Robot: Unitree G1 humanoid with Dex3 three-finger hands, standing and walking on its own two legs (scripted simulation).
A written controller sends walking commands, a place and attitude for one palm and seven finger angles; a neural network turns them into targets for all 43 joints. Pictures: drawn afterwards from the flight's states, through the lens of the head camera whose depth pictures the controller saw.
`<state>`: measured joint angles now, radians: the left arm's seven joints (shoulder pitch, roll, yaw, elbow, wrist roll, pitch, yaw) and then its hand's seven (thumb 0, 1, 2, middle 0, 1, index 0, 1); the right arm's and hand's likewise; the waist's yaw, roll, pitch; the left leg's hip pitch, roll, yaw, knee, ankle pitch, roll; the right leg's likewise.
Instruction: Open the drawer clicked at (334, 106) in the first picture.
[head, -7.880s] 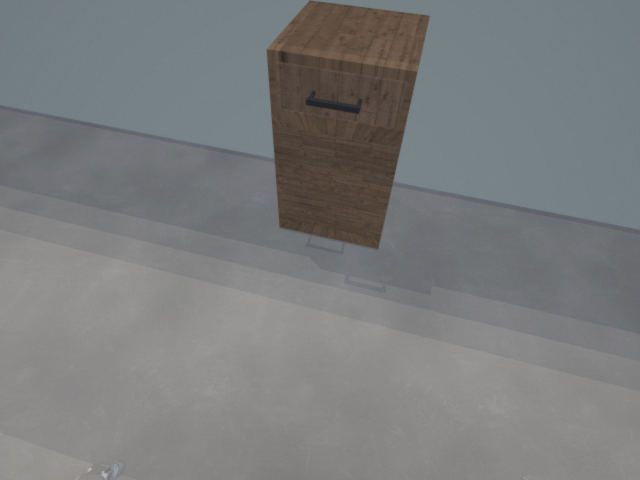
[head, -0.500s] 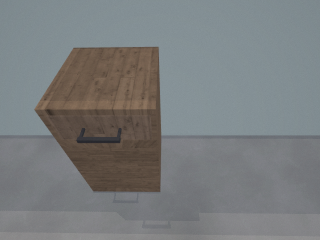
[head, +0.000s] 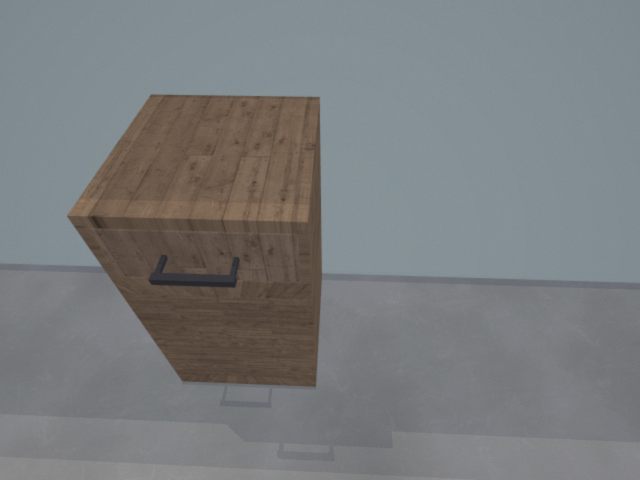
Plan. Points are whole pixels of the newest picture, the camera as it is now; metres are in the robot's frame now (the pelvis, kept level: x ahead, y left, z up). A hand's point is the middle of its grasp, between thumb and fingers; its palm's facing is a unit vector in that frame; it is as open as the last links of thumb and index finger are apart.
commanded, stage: look again from close up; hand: left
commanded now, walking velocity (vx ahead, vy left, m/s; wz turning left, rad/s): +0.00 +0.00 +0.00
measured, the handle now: (196, 271) +0.50 +0.28 -0.12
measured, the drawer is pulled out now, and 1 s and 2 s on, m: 0.00 0.00 0.00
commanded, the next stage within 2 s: shuffle to correct the standing spot in 0.46 s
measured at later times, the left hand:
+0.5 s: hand out of the picture -0.02 +0.16 -0.17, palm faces +0.04 -0.98 -0.18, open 7.4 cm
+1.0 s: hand out of the picture -0.02 +0.23 -0.18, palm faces +0.12 -0.96 -0.24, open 7.4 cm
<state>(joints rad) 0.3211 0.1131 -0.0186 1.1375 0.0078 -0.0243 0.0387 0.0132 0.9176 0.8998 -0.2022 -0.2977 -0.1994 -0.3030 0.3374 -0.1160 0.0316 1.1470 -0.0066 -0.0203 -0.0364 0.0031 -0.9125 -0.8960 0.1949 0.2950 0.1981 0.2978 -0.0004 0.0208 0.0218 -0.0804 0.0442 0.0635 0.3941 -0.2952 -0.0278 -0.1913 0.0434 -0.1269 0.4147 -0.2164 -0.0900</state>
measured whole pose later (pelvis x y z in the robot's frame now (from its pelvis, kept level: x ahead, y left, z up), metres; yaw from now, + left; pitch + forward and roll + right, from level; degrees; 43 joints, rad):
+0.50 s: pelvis +0.00 +0.00 +0.00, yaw +0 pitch -1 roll +0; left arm 0.33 0.11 -0.01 1.14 0.01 -0.02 0.04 0.01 0.91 0.90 -0.20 -0.30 -0.20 -0.30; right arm 0.38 -0.10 0.03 1.16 -0.01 -0.02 -0.04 0.00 -0.91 -0.90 0.20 0.30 0.20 0.30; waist 0.00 0.02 0.02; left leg -0.07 0.04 0.07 0.38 -0.29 -0.02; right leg -0.19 0.04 -0.12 0.41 -0.21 -0.09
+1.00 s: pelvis -0.03 +0.04 -0.01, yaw +2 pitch +0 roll +2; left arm 0.27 0.16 0.06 1.05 0.03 0.03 0.05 0.00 0.90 0.90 -0.20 -0.30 -0.20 -0.30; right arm 0.35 -0.16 -0.03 1.06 -0.02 0.02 -0.02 0.00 -0.91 -0.90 0.19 0.29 0.20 0.30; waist 0.02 -0.03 0.02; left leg -0.22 -0.01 0.12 0.50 -0.29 0.02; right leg -0.33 -0.06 -0.12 0.58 -0.27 -0.04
